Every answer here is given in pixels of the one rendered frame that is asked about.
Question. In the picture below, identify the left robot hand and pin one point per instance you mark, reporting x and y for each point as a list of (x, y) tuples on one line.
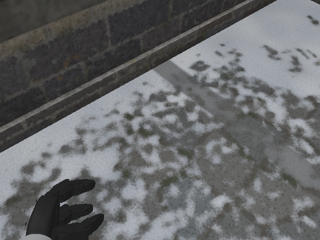
[(51, 220)]

